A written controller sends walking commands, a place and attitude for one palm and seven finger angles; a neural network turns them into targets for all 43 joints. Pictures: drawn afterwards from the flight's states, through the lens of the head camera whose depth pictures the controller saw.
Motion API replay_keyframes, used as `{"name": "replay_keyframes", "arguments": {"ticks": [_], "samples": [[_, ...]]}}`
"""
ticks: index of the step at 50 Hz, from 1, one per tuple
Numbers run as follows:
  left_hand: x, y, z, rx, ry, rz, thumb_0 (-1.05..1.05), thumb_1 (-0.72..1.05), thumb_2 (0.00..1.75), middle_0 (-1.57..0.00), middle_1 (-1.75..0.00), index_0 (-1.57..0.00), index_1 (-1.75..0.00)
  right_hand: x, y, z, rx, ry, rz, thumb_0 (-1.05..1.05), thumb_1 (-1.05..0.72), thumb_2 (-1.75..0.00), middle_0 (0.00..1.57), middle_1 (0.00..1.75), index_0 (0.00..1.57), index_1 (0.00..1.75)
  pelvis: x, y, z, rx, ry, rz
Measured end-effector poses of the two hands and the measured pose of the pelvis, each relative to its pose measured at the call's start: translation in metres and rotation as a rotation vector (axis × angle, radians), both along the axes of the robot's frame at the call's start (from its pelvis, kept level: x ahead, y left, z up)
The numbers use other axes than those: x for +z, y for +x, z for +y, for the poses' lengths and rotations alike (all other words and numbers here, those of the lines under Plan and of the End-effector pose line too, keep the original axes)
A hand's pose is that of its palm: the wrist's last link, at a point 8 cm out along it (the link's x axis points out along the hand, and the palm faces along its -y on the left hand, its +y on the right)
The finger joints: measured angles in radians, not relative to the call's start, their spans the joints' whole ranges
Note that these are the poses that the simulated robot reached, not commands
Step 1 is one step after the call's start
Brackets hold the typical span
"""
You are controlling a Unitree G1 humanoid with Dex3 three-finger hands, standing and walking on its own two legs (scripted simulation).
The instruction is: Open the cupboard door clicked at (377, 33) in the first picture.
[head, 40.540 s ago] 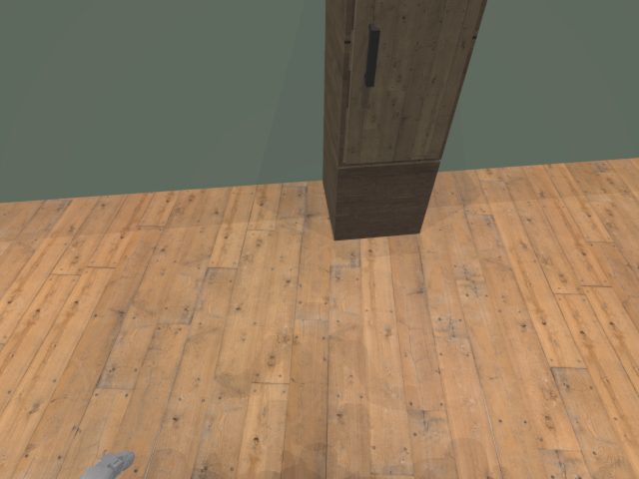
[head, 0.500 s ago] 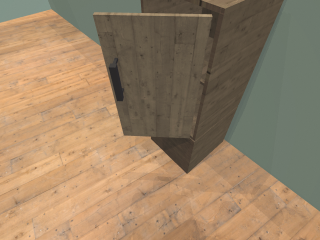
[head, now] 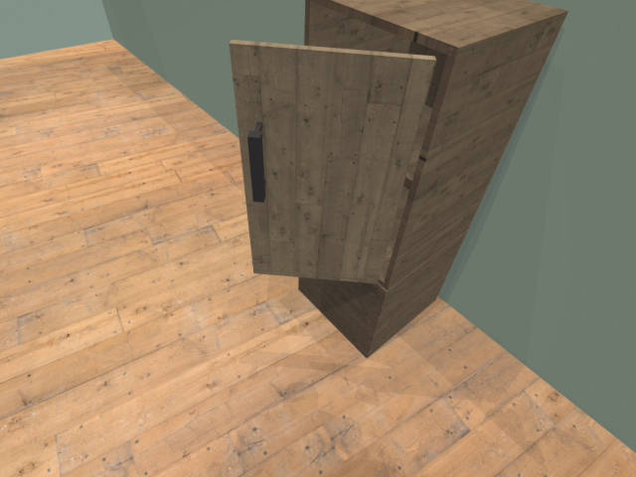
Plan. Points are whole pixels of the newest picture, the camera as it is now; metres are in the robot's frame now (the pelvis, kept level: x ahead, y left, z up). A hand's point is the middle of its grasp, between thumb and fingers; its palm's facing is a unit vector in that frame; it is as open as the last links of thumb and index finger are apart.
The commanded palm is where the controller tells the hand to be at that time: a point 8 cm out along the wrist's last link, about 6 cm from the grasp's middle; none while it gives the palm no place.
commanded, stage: shuffle to correct the standing spot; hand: left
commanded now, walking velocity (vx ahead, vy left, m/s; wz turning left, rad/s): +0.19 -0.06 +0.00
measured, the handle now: (259, 162) +0.66 +0.16 +0.04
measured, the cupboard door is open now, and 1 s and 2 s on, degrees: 45 45 45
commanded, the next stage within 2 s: come to a stop and stand still in 1.02 s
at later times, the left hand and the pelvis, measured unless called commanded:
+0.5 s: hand out of the picture -0.09 +0.16 -0.19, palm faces +0.07 -0.99 -0.10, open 7.4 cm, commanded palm none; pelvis +0.00 +0.02 -0.01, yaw +0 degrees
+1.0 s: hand out of the picture +0.09 +0.14 -0.17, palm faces +0.04 -0.98 -0.19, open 7.2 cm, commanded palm none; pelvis +0.06 -0.03 +0.00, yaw -1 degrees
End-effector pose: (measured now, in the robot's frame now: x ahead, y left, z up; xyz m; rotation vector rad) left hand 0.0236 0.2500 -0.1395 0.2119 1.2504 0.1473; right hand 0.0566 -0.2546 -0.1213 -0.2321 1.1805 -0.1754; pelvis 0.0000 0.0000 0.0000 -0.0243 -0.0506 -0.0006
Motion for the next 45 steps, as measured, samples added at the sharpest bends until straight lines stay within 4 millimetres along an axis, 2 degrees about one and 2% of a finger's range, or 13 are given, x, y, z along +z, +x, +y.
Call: {"name": "replay_keyframes", "arguments": {"ticks": [6,12,17,19,21,25,32,34,37,41,43,45], "samples": [[-0.002,-0.038,0.001,0.027,-0.008,0.101,0.0,0.91,0.9,-0.2,-0.3,-0.2,-0.3,-0.008,-0.045,0.014,-0.043,0.025,0.121,0.0,-0.91,-0.9,0.2,0.3,0.2,0.3,0.002,-0.004,0.006,0.001,0.005,0.011],[0.002,-0.087,-0.016,0.074,-0.044,0.211,0.0,0.91,0.9,-0.2,-0.3,-0.2,-0.3,-0.015,-0.077,0.029,-0.077,0.075,0.204,0.0,-0.91,-0.9,0.2,0.3,0.2,0.3,0.005,-0.01,0.004,-0.003,0.012,0.013],[0.001,-0.128,-0.034,0.149,-0.074,0.29,0.0,0.91,0.9,-0.2,-0.3,-0.2,-0.3,-0.017,-0.081,0.035,-0.084,0.093,0.225,0.0,-0.91,-0.9,0.2,0.3,0.2,0.3,0.004,-0.011,0.003,-0.001,0.012,0.018],[-0.002,-0.135,-0.038,0.156,-0.093,0.319,0.0,0.91,0.9,-0.2,-0.3,-0.2,-0.3,-0.015,-0.076,0.038,-0.094,0.093,0.199,0.0,-0.91,-0.9,0.2,0.3,0.2,0.3,0.003,-0.009,0.006,-0.002,0.008,0.016],[-0.008,-0.134,-0.04,0.151,-0.115,0.328,0.0,0.91,0.9,-0.2,-0.3,-0.2,-0.3,-0.015,-0.071,0.043,-0.099,0.088,0.168,0.0,-0.91,-0.9,0.2,0.3,0.2,0.3,0.0,-0.005,0.011,0.004,0.001,0.017],[-0.024,-0.113,-0.035,0.128,-0.149,0.307,0.0,0.91,0.9,-0.2,-0.3,-0.2,-0.3,-0.022,-0.067,0.055,-0.11,0.068,0.13,0.0,-0.91,-0.9,0.2,0.3,0.2,0.3,-0.01,-0.001,0.021,-0.008,0.002,0.017],[-0.008,-0.02,-0.023,0.039,-0.124,0.114,0.0,0.91,0.9,-0.2,-0.3,-0.2,-0.3,-0.014,-0.082,0.069,-0.155,0.105,0.163,0.0,-0.91,-0.9,0.2,0.3,0.2,0.3,0.004,0.009,0.019,-0.038,0.024,0.035],[-0.002,0.0,-0.016,0.02,-0.084,0.086,0.02,0.94,0.9,-0.2,-0.3,-0.2,-0.3,-0.014,-0.085,0.069,-0.168,0.119,0.178,0.0,-0.91,-0.9,0.2,0.3,0.2,0.3,0.007,0.013,0.015,-0.043,0.024,0.039],[0.006,0.028,-0.013,-0.002,-0.049,0.044,0.02,0.95,0.9,-0.2,-0.3,-0.2,-0.3,-0.016,-0.087,0.064,-0.191,0.137,0.197,0.0,-0.91,-0.9,0.2,0.3,0.2,0.3,0.007,0.02,0.007,-0.047,0.028,0.044],[0.011,0.061,-0.023,-0.031,-0.017,-0.007,0.02,0.94,0.9,-0.19,-0.3,-0.19,-0.3,-0.025,-0.088,0.048,-0.212,0.157,0.235,0.0,-0.9,-0.9,0.2,0.3,0.2,0.3,0.003,0.032,-0.01,-0.047,0.036,0.046],[0.008,0.071,-0.033,-0.027,-0.006,-0.037,0.01,0.93,0.9,-0.19,-0.3,-0.19,-0.3,-0.032,-0.086,0.037,-0.207,0.162,0.261,0.0,-0.9,-0.9,0.2,0.3,0.2,0.3,-0.003,0.038,-0.019,-0.046,0.037,0.044],[0.008,0.072,-0.043,-0.002,-0.014,-0.048,0.01,0.93,0.9,-0.19,-0.3,-0.19,-0.3,-0.033,-0.077,0.026,-0.185,0.156,0.284,0.0,-0.91,-0.9,0.2,0.3,0.2,0.3,-0.003,0.044,-0.024,-0.033,0.021,0.039]]}}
